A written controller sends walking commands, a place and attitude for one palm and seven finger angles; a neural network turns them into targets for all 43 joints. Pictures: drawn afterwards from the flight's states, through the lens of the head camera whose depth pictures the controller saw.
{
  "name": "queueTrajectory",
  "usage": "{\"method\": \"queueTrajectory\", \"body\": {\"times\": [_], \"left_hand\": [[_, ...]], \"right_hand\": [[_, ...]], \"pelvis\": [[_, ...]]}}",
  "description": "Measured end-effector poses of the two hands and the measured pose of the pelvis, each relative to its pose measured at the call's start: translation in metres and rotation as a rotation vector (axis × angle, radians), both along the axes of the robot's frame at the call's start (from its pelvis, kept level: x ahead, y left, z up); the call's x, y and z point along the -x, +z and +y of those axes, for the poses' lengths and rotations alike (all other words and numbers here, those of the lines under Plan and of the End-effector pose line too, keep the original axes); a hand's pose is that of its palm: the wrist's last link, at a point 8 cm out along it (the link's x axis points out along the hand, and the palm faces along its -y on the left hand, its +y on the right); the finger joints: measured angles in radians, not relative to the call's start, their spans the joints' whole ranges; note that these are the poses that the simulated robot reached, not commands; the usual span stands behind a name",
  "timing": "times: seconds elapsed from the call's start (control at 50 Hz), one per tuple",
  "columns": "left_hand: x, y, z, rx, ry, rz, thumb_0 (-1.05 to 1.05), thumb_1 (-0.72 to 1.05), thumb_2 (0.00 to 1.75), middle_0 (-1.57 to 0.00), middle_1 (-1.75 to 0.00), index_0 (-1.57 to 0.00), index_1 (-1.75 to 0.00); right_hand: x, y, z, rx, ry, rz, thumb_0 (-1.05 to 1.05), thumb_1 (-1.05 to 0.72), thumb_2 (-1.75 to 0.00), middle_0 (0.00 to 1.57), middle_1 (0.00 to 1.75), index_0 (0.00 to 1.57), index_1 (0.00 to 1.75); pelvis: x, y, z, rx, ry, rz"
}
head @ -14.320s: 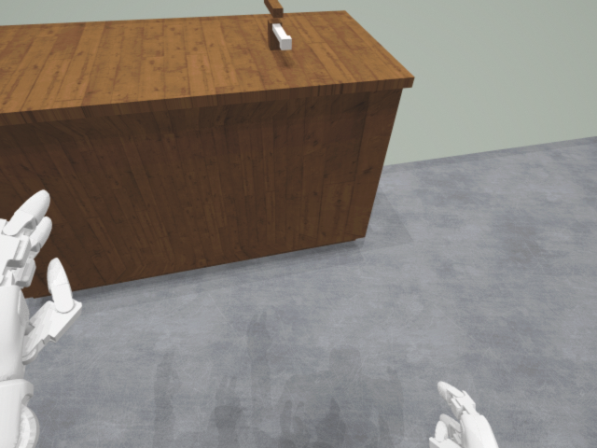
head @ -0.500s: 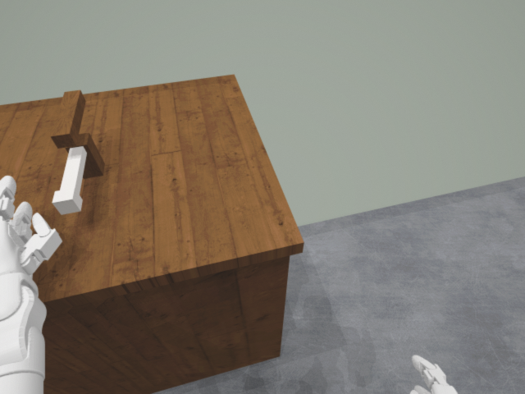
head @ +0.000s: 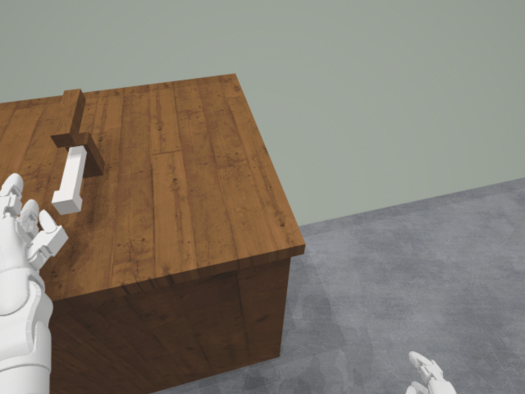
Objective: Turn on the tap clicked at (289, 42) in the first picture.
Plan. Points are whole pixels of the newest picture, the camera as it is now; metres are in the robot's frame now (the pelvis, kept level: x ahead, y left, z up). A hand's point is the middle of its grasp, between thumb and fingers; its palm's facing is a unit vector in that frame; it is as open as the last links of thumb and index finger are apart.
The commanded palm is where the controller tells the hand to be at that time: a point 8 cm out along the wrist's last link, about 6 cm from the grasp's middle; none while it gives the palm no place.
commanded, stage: push the lever round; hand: left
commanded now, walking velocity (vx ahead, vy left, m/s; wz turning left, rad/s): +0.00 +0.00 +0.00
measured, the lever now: (67, 201) +0.35 +0.33 +0.12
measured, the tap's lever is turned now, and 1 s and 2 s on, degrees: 0 16 35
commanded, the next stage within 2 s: none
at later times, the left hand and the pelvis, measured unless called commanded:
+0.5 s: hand (76, 229) +0.31 +0.30 +0.10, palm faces +0.54 -0.83 -0.08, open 7.7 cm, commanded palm +0.27 +0.33 +0.10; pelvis +0.00 +0.00 +0.00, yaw +0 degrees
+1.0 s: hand (108, 223) +0.32 +0.26 +0.10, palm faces +0.62 -0.78 -0.06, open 7.6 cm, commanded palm +0.28 +0.28 +0.10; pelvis +0.00 +0.00 +0.00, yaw +0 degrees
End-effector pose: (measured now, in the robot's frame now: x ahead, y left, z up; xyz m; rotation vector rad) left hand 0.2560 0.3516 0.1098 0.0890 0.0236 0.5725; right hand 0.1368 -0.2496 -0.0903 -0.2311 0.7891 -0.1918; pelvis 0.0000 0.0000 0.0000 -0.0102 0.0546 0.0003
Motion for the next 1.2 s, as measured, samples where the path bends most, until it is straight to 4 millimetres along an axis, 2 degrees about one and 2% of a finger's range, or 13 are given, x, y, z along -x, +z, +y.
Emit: {"method": "queueTrajectory", "body": {"times": [0.46, 0.62, 0.84, 1.2], "left_hand": [[-0.007, -0.004, -0.015, 0.008, 0.011, -0.002, 0.03, 0.93, 0.93, -0.15, -0.15, -0.15, -0.15], [-0.011, -0.004, -0.028, 0.014, 0.009, -0.015, 0.03, 0.95, 0.93, -0.15, -0.15, -0.15, -0.15], [-0.014, -0.004, -0.058, 0.016, 0.043, -0.032, 0.04, 0.95, 0.93, -0.15, -0.15, -0.15, -0.15], [-0.021, -0.001, -0.083, 0.031, 0.124, -0.018, 0.02, 0.91, 0.91, -0.15, -0.15, -0.15, -0.15]], "right_hand": [[-0.002, -0.003, 0.004, -0.010, 0.006, 0.014, 0.01, -0.91, -0.90, 0.21, 0.30, 0.21, 0.30], [-0.003, -0.002, 0.005, -0.013, 0.010, 0.005, 0.01, -0.91, -0.90, 0.21, 0.30, 0.21, 0.30], [-0.009, -0.002, 0.011, -0.033, 0.028, 0.000, 0.01, -0.91, -0.90, 0.21, 0.30, 0.21, 0.30], [-0.014, -0.001, 0.007, -0.034, 0.031, 0.021, 0.01, -0.91, -0.90, 0.21, 0.30, 0.21, 0.30]], "pelvis": [[0.000, 0.000, 0.000, 0.000, 0.003, -0.004], [0.000, 0.000, 0.000, 0.000, 0.003, -0.009], [0.001, 0.000, 0.000, -0.005, 0.000, -0.015], [0.006, 0.000, -0.007, -0.007, 0.001, -0.025]]}}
